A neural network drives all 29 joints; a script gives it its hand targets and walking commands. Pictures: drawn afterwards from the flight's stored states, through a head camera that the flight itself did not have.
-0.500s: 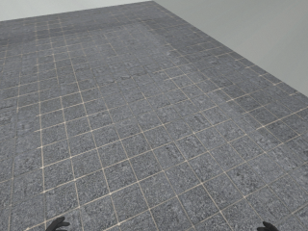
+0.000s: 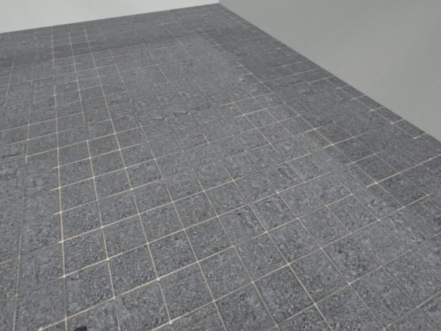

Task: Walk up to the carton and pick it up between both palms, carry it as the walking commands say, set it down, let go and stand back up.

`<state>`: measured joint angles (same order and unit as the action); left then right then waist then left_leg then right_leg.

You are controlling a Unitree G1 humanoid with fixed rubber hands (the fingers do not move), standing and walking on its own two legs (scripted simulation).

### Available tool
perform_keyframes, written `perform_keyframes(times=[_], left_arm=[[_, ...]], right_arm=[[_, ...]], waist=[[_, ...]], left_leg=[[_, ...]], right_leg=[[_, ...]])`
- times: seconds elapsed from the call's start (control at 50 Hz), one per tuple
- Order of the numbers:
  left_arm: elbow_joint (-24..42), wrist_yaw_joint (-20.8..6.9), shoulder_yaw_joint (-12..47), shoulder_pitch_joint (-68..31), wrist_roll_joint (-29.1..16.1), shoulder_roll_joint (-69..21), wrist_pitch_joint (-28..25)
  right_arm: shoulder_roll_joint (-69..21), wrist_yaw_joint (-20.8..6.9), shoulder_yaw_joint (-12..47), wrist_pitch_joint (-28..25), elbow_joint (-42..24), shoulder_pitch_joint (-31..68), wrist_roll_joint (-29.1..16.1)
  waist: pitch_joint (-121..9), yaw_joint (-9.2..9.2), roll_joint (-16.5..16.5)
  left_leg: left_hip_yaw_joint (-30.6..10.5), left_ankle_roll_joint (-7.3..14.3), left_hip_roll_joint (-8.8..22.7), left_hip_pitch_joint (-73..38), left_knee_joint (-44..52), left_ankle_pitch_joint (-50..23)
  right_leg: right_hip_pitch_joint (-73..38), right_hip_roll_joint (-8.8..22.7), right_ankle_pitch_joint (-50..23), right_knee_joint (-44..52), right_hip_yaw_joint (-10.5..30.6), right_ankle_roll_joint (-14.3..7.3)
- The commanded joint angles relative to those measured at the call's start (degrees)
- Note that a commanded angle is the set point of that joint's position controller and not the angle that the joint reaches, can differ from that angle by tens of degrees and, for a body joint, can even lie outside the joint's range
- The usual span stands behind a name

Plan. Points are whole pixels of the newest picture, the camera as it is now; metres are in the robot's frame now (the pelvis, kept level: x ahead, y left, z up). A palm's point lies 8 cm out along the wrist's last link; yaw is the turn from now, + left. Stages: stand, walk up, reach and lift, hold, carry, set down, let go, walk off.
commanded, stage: walk up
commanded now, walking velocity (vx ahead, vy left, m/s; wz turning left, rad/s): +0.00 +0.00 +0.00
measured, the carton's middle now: out of the picture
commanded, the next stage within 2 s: none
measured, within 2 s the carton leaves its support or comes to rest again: neither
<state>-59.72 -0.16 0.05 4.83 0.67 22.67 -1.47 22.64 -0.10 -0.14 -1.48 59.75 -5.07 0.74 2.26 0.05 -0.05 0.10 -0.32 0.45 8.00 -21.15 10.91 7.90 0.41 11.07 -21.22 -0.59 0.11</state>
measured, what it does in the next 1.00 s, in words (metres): walks ahead, turning left: left foot, then right foot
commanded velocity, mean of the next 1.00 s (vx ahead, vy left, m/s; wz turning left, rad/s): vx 0.00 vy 0.00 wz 0.00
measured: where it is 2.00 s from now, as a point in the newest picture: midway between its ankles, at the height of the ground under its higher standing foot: (86, 228)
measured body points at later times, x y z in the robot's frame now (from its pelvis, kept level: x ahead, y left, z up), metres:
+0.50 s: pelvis +0.09 +0.12 -0.03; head +0.07 +0.13 +0.42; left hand +0.04 +0.54 -0.08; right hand +0.41 -0.14 -0.04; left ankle +0.11 +0.27 -0.75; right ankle +0.01 -0.10 -0.71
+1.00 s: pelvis +0.34 +0.24 -0.01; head +0.35 +0.21 +0.43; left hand +0.17 +0.59 -0.05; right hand +0.67 +0.08 -0.10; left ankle +0.25 +0.35 -0.68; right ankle +0.43 +0.17 -0.75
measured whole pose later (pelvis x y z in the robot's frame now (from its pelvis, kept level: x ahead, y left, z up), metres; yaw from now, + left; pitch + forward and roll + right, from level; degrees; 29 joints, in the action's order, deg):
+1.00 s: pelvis +0.34 +0.24 -0.01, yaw +40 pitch +0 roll -3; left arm -46.8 -1.5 -5.4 15.3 1.4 30.1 -9.8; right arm 30.2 -7.9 -5.5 -2.6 47.4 -8.3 1.1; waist -1.3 -1.4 -7.3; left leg -4.2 -0.3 3.4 30.5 -62.5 15.1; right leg 15.1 3.4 12.5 -28.2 -15.5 -1.2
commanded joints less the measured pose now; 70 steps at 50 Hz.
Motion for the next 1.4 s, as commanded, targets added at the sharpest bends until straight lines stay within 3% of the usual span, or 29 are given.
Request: perform_keyframes(times=[0.0,0.06,0.08,0.1,0.12,0.14,0.2,0.28,0.42,0.44,0.46,0.48,0.52,0.56,0.72,0.78,0.82,0.84,0.86,0.9,0.94,1.08,1.2,1.26,1.28,1.3,1.32,1.34,1.38], left_arm=[[2.28,0.27,-1.79,-2.63,-0.04,9.91,-0.51],[2.04,0.29,-1.8,-2.6,-0.06,9.94,-0.45],[5.87,-0.28,-7.89,1.54,-0.3,21.09,-2.78],[4.89,-0.32,-8.98,9.69,-0.01,23.17,-3.92],[5.85,0.2,-9.93,9.33,0.27,24.46,-4.8],[8.75,0.22,-9.64,5.7,0.62,23.0,-5.42],[10.99,0.05,-8.91,0.16,1.05,21.34,-6.33],[12.04,-0.73,-10.32,3.81,1.66,23.54,-6.26],[14.13,-1.69,-8.89,0.27,2.29,24.29,-5.58],[13.81,-2.04,-7.89,2.2,2.06,21.75,-5.23],[16.63,-2.32,-6.32,1.95,0.43,16.89,-5.38],[18.06,-1.92,-5.51,-0.31,-0.09,17.7,-6.02],[15.91,-2.03,-6.53,0.27,-1.0,21.77,-6.4],[13.63,-2.35,-7.55,6.13,-0.06,22.22,-6.02],[15.94,-3.94,-8.11,1.83,0.24,18.15,-6.02],[14.19,-3.79,-8.92,8.38,0.25,17.88,-6.46],[11.2,-2.46,-10.22,21.54,0.61,20.26,-7.32],[11.85,-1.42,-11.1,28.67,1.72,24.23,-8.25],[14.31,-0.94,-11.2,22.22,0.88,26.77,-8.78],[16.78,-0.82,-10.04,11.0,0.12,24.46,-8.88],[16.34,-0.77,-8.96,8.13,0.53,21.83,-8.96],[13.55,-1.37,-8.36,11.82,0.72,21.53,-8.62],[11.88,-1.13,-7.96,14.8,0.47,23.21,-6.37],[11.9,-0.7,-7.08,11.96,-0.97,23.34,-5.07],[12.28,-0.84,-5.79,13.7,-1.23,20.35,-4.52],[15.16,-1.08,-3.96,15.15,-1.85,16.0,-5.41],[15.93,-1.11,-4.12,12.92,-1.31,17.81,-5.86],[16.26,-0.98,-4.43,9.86,-1.3,20.51,-5.92],[14.28,-1.73,-4.66,13.67,-1.15,18.72,-5.97]], right_arm=[[9.86,0.27,-1.75,-0.53,-2.28,2.56,-0.04],[9.9,0.3,-1.75,-0.48,-2.06,2.53,-0.05],[16.67,-3.12,-5.06,0.46,-11.66,4.41,2.01],[16.61,-6.53,-5.34,1.01,-14.97,11.16,2.35],[12.91,-8.31,-5.12,1.55,-17.26,13.44,2.74],[12.76,-8.92,-5.45,2.04,-18.05,12.66,3.58],[15.29,-11.27,-7.29,2.54,-16.56,4.89,2.51],[13.68,-13.26,-6.39,2.25,-17.61,10.29,0.31],[16.49,-11.45,-8.89,0.89,-15.15,1.96,-0.27],[18.64,-10.18,-10.24,0.56,-12.96,-5.96,-0.01],[27.42,-8.76,-12.59,0.42,-12.17,-13.81,0.87],[32.46,-7.81,-12.83,0.19,-12.93,-12.12,-0.7],[26.14,-7.34,-10.32,0.14,-15.35,-5.44,-1.29],[21.75,-7.38,-9.2,-0.27,-17.86,1.54,-0.92],[19.48,-7.86,-8.94,-1.93,-20.03,0.18,-0.09],[18.76,-7.29,-8.37,-1.92,-20.16,1.65,0.48],[15.11,-6.85,-6.9,-2.36,-20.34,0.89,1.19],[10.77,-6.65,-5.91,-3.19,-21.8,0.96,1.19],[14.98,-6.02,-7.11,-3.22,-20.72,-2.64,0.52],[20.22,-6.39,-8.24,-3.06,-17.64,-1.9,0.2],[18.9,-7.43,-8.04,-2.29,-16.12,-1.6,0.32],[13.16,-10.49,-5.9,-0.76,-17.58,7.81,-0.87],[12.65,-10.45,-5.72,-0.08,-18.82,15.25,-0.16],[14.45,-8.71,-7.56,0.09,-15.46,2.93,1.12],[17.69,-7.5,-9.45,-0.12,-12.7,-8.1,1.89],[25.09,-5.85,-12.14,-0.47,-12.64,-13.42,1.56],[27.2,-4.85,-12.16,-0.95,-13.64,-12.23,-1.2],[24.7,-4.39,-11.24,-1.43,-14.11,-10.36,-2.39],[18.67,-4.17,-9.45,-2.32,-14.98,-5.48,-2.09]], waist=[[-3.0,-0.01,0.0],[-3.0,-0.01,-0.01],[-5.06,-2.25,-0.94],[-4.07,-7.28,0.07],[-1.46,-7.4,10.68],[-1.09,-4.87,5.48],[-4.24,1.04,5.27],[0.38,-3.07,5.78],[-4.58,3.99,4.37],[-9.68,7.59,-1.88],[-11.98,11.8,-19.76],[-11.95,9.96,-21.23],[-5.13,5.25,-7.19],[-3.55,1.14,-7.67],[-1.31,0.71,-8.52],[-1.66,-3.77,-4.03],[-7.06,-9.94,6.72],[-8.42,-13.17,19.53],[-8.36,-8.1,11.61],[-5.61,-2.59,2.72],[-2.6,-0.34,4.34],[0.71,-2.29,4.1],[1.47,-3.46,4.16],[-5.4,3.44,3.26],[-13.14,7.32,-1.75],[-20.43,9.34,-14.78],[-19.91,7.35,-11.11],[-15.79,6.09,-1.98],[-8.98,1.83,-1.72]], left_leg=[[-5.61,1.96,6.49,-0.09,3.95,-4.35],[-5.62,1.94,6.54,-0.22,4.1,-4.61],[-15.62,8.14,5.78,18.73,-1.18,18.91],[-10.65,5.44,3.73,31.74,-5.87,21.11],[-3.34,3.79,2.03,40.24,-22.66,11.57],[-4.02,1.38,6.71,40.77,-31.78,9.19],[-4.51,-0.81,10.35,30.82,-33.61,5.16],[0.92,-1.22,10.05,30.97,-23.51,1.02],[10.11,0.93,2.55,4.87,-12.32,6.85],[8.28,3.05,1.15,-7.9,-8.89,11.6],[-20.88,11.01,12.39,-21.27,3.14,32.39],[-39.0,16.72,20.73,-18.5,13.76,40.76],[-26.78,15.81,18.93,-7.21,10.55,31.64],[-17.74,12.48,12.68,3.58,8.47,25.2],[-13.73,13.22,11.39,10.36,11.82,21.17],[-11.86,11.11,10.05,18.09,3.92,23.15],[-7.51,7.95,3.57,28.59,-19.77,13.1],[-5.86,5.0,-4.92,40.54,-42.37,17.49],[-10.88,3.52,-3.9,44.83,-52.14,14.91],[-11.06,1.94,5.35,39.45,-50.93,5.86],[-9.93,-0.58,8.44,33.26,-44.14,3.16],[-1.18,-0.73,5.94,28.35,-21.44,-7.96],[3.97,1.61,3.72,23.81,-10.47,-4.73],[8.7,5.43,-2.11,5.25,-4.93,1.86],[4.33,8.84,-1.71,-13.81,-7.33,6.14],[-23.23,15.7,13.72,-32.21,-6.56,15.77],[-37.1,16.95,19.74,-29.69,3.97,15.69],[-29.82,15.46,18.74,-24.71,3.29,8.17],[-17.92,14.17,13.91,-10.15,2.78,-5.43]], right_leg=[[-0.08,6.66,-4.07,4.14,5.75,-1.82],[-0.26,6.71,-4.28,4.29,5.72,-1.8],[-11.43,8.81,15.28,-1.55,5.23,-6.08],[-18.95,15.13,26.32,4.24,11.78,-9.45],[-19.52,27.05,29.75,12.95,20.53,-13.04],[-13.89,30.92,25.69,13.79,20.1,-14.72],[-5.54,24.61,16.54,13.77,5.49,-11.57],[-2.13,22.33,20.0,17.2,-3.25,-11.78],[7.57,17.07,14.84,-2.15,-13.76,-7.41],[12.65,13.6,4.5,-21.16,-17.37,-5.77],[34.73,5.69,11.17,-44.95,-18.1,-0.91],[45.03,3.68,21.4,-51.8,-5.01,-0.11],[39.51,8.82,13.17,-43.87,0.64,0.16],[29.85,8.6,11.73,-33.74,-0.4,1.22],[19.07,5.6,-3.2,-16.13,-2.05,0.64],[4.21,4.27,-4.89,-12.87,-3.83,-1.25],[-16.6,3.94,5.81,-8.98,-2.64,-3.41],[-23.69,19.64,26.59,2.46,21.2,-5.6],[-18.29,30.3,42.21,14.31,41.49,-8.88],[-7.91,28.28,34.86,13.51,29.07,-11.23],[0.48,22.55,21.57,14.34,12.31,-9.54],[-3.09,16.24,5.66,17.05,-9.44,-7.16],[-11.34,17.35,-8.14,13.57,-13.7,-8.18],[-7.99,16.0,-27.48,-7.94,-17.61,-7.47],[3.59,13.82,-24.18,-26.39,-17.37,-6.12],[27.72,8.88,-4.16,-47.78,-16.34,-2.18],[37.71,3.76,14.91,-55.03,-6.42,-2.07],[38.53,8.05,10.63,-54.13,-0.01,-2.62],[31.54,10.82,7.06,-45.12,1.28,-1.46]])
